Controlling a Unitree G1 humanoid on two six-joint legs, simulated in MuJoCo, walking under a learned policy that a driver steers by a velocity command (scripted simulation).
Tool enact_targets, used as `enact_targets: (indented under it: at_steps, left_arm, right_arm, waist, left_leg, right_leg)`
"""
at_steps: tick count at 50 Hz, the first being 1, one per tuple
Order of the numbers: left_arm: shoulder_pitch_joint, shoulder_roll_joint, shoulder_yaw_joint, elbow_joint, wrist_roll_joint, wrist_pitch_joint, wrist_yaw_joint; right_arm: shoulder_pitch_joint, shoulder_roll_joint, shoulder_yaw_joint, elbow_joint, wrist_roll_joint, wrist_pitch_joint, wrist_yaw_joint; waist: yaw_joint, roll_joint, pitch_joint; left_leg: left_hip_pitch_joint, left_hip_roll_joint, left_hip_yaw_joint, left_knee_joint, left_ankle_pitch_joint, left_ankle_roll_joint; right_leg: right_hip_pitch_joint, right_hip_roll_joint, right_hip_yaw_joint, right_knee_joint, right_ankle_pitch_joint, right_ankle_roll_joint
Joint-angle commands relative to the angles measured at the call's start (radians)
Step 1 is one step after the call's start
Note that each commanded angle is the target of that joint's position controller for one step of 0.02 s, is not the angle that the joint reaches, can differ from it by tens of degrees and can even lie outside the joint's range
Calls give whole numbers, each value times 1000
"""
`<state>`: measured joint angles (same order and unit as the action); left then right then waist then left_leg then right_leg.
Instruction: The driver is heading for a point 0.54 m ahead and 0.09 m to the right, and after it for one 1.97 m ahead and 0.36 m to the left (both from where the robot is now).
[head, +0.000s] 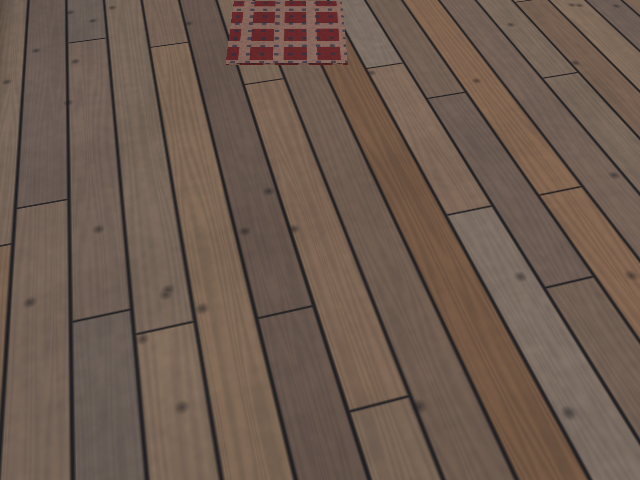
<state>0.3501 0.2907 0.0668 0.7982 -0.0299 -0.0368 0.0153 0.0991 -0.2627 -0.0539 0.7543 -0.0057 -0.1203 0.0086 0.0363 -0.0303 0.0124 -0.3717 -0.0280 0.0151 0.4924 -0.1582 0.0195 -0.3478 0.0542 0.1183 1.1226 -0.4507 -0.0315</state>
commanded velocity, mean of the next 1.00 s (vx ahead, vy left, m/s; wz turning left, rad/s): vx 0.39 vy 0.00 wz -0.28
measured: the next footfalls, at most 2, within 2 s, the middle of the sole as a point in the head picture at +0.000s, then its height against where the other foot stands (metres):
right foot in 0.42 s outside the picture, level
left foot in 0.88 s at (377, 403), level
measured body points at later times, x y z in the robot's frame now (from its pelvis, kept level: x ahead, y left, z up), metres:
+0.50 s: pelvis +0.25 -0.08 -0.01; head +0.30 -0.10 +0.44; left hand +0.52 +0.12 -0.09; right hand +0.23 -0.37 -0.13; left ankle +0.14 +0.11 -0.64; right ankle +0.31 -0.17 -0.73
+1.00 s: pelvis +0.48 -0.12 -0.01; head +0.53 -0.12 +0.44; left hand +0.68 +0.12 -0.12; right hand +0.57 -0.42 -0.10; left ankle +0.61 -0.07 -0.73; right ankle +0.35 -0.21 -0.64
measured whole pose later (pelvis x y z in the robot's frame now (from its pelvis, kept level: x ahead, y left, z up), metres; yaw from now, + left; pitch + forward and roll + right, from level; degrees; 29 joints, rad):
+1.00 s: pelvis +0.48 -0.12 -0.01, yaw -14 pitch +2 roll -1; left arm 0.18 0.30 0.05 0.73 0.00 -0.01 0.02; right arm 0.16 -0.30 -0.05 0.70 0.00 -0.05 0.03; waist -0.01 0.00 0.05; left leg -0.48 -0.06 -0.01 0.53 -0.09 0.06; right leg -0.41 0.07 0.04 1.19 -0.53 0.02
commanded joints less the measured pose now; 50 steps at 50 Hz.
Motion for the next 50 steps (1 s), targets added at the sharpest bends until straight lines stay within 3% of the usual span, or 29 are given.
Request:
enact_targets:
  at_steps: [1, 3, 5, 11, 14, 16, 18, 19, 20, 21, 22, 23, 24, 25, 26, 27, 31, 34, 36, 38, 41, 43, 44, 45, 46, 47, 48, 49, 50]
  left_arm:
    - [-66, 120, 36, -111, 8, -9, -4]
    - [-58, 70, 28, -121, -1, 3, -11]
    - [-87, 53, 24, -147, 4, 10, -13]
    - [-228, 30, 9, -199, 6, -2, -43]
    - [-317, 26, 5, -239, 5, -3, -60]
    - [-345, 39, 9, -263, 4, 0, -70]
    - [-310, 71, 25, -271, 9, 5, -74]
    - [-232, 102, 43, -257, 10, 8, -72]
    - [-73, 148, 72, -215, 8, 12, -64]
    - [99, 226, 105, -173, 6, 22, -43]
    - [55, 339, 113, -183, -2, 12, -38]
    - [96, 258, 88, -211, 5, -3, -43]
    - [63, 203, 70, -195, 13, -17, -46]
    - [4, 169, 58, -193, 11, -23, -45]
    - [-71, 134, 45, -204, 16, -23, -43]
    - [-115, 107, 33, -217, 30, -25, -40]
    - [-127, 127, 32, -185, 36, -41, -25]
    - [-125, 119, 26, -153, 38, -37, -10]
    - [-86, 120, 22, -124, 42, -35, -6]
    - [-75, 125, 21, -99, 46, -34, -6]
    - [-98, 139, 28, -78, 38, -20, -1]
    - [-128, 147, 33, -81, 24, -1, 14]
    - [-126, 138, 32, -86, 23, 8, 23]
    - [-83, 124, 24, -112, 48, 6, 29]
    - [30, 41, -2, -124, 65, 1, 18]
    - [10, 104, 2, -106, 48, 0, 3]
    - [-68, 127, 10, -127, 22, 9, -1]
    - [-117, 124, 10, -132, 25, 20, 4]
    - [-149, 126, 13, -141, 33, 34, 12]
  right_arm:
    - [99, -93, -25, -16, -9, 8, -6]
    - [95, -101, -30, -4, -5, 2, -4]
    - [101, -128, -40, 10, -1, -5, -4]
    - [126, -172, -53, 32, 6, 10, -12]
    - [176, -198, -60, 51, 17, 25, -14]
    - [192, -216, -66, 61, 28, 38, -15]
    - [186, -246, -75, 58, 36, 52, -20]
    - [182, -259, -79, 56, 39, 60, -24]
    - [170, -250, -74, 51, 41, 66, -28]
    - [185, -206, -55, 34, 17, 62, -31]
    - [271, -61, -7, -31, -21, 35, -17]
    - [170, -144, -17, -41, 17, -4, -1]
    - [82, -185, -28, -70, 51, -21, 6]
    - [85, -173, -21, -61, 41, -29, 3]
    - [94, -174, -25, -44, 16, -26, -3]
    - [119, -180, -31, -34, 8, -13, -2]
    - [131, -129, -21, -24, -3, 28, -4]
    - [72, -88, -2, -29, -2, 27, 3]
    - [20, -77, 4, -37, 7, 21, 15]
    - [3, -87, 1, -45, 16, 21, 26]
    - [-9, -128, -16, -72, 10, 25, 42]
    - [66, -157, -33, -70, -2, 26, 51]
    - [152, -190, -50, -53, -5, 24, 49]
    - [213, -269, -69, -64, -12, 25, 38]
    - [211, -300, -67, -82, -23, 34, 31]
    - [225, -224, -51, -96, -9, 46, 28]
    - [164, -198, -47, -119, 1, 57, 22]
    - [126, -173, -40, -127, 13, 72, 14]
    - [97, -164, -35, -137, 17, 86, 5]
  waist:
    - [-68, 125, -17]
    - [-52, 145, -1]
    - [-48, 123, 6]
    - [-90, 90, 26]
    - [-119, 85, 54]
    - [-113, 91, 64]
    - [-71, 122, 23]
    - [-21, 132, -28]
    - [69, 112, -109]
    - [139, 16, -205]
    - [2, -246, -286]
    - [86, -135, -399]
    - [92, -88, -249]
    - [45, -16, -167]
    - [1, 12, -111]
    - [-34, -6, -90]
    - [-64, -8, -43]
    - [-40, -24, -25]
    - [-1, -26, -36]
    - [9, -31, -35]
    - [0, -41, -23]
    - [-46, -44, -51]
    - [-84, -11, -96]
    - [-82, 128, -198]
    - [-19, 323, -315]
    - [-70, 215, -416]
    - [-76, 156, -320]
    - [-70, 67, -233]
    - [-57, 45, -165]
  left_leg:
    - [321, 308, -334, -261, -46, 149]
    - [255, 285, -231, -311, 26, 155]
    - [251, 294, -164, -341, 107, 176]
    - [297, 264, 52, -349, 243, 146]
    - [363, 287, 95, -334, 254, 131]
    - [425, 311, 118, -294, 336, 116]
    - [463, 315, 155, -174, 642, 95]
    - [460, 307, 176, -46, 792, 84]
    - [386, 275, 207, 155, 815, 55]
    - [137, 237, 208, 458, 525, 10]
    - [-313, 31, 118, 801, -416, -45]
    - [-422, 23, -101, 906, -447, -32]
    - [-498, 67, -100, 887, -343, -13]
    - [-453, 114, -93, 796, -252, -3]
    - [-378, 148, -87, 713, -199, -12]
    - [-303, 171, -91, 671, -165, -18]
    - [-236, 164, -48, 532, -61, -71]
    - [-173, 140, -15, 306, 160, -69]
    - [-120, 109, -6, 188, 324, -53]
    - [-107, 94, -18, 127, 350, -36]
    - [-159, 70, -26, 90, 187, 3]
    - [-102, 33, 7, 36, 113, 31]
    - [17, 14, 7, -25, 237, 56]
    - [231, 157, -193, 3, 668, 132]
    - [531, 389, -572, -8, 894, 352]
    - [559, 383, -637, -63, 688, 362]
    - [476, 342, -547, -82, 493, 327]
    - [364, 302, -484, -116, 327, 282]
    - [242, 280, -454, -153, 207, 257]
  right_leg:
    - [-370, -148, 17, 77, 101, 12]
    - [-333, -168, -12, 36, 133, 16]
    - [-360, -180, -17, -22, 185, 27]
    - [-328, -166, -81, -334, 469, 23]
    - [-320, -149, -125, -434, 467, 5]
    - [-317, -133, -148, -474, 395, -20]
    - [-219, -76, -199, -492, 288, -59]
    - [-107, -35, -225, -504, 251, -85]
    - [118, 9, -236, -569, 312, -122]
    - [439, -82, -62, -580, 326, -178]
    - [737, -339, 516, -672, 172, -359]
    - [776, -393, 712, -807, 50, -389]
    - [681, -364, 564, -824, 124, -338]
    - [530, -323, 431, -823, 219, -299]
    - [387, -289, 332, -831, 336, -271]
    - [290, -264, 270, -853, 434, -261]
    - [142, -235, 99, -904, 760, -260]
    - [109, -164, -63, -890, 876, -192]
    - [133, -166, -93, -888, 833, -167]
    - [183, -197, -94, -876, 791, -160]
    - [295, -249, -83, -783, 837, -146]
    - [334, -244, -90, -635, 944, -116]
    - [313, -195, -123, -478, 947, -77]
    - [166, -105, -170, -203, 667, -11]
    - [-183, 80, -140, 144, -174, 67]
    - [-232, 45, 10, 242, -215, 65]
    - [-293, 5, 14, 266, -148, 62]
    - [-312, -28, -3, 218, -90, 63]
    - [-294, -53, -6, 145, -44, 66]
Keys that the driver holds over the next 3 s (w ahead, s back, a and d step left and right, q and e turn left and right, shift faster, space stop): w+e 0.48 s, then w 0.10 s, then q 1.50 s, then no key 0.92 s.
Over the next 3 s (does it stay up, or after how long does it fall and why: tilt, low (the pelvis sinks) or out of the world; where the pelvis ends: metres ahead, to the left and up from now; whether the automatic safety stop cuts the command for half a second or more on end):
stays up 0.51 -0.14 0.00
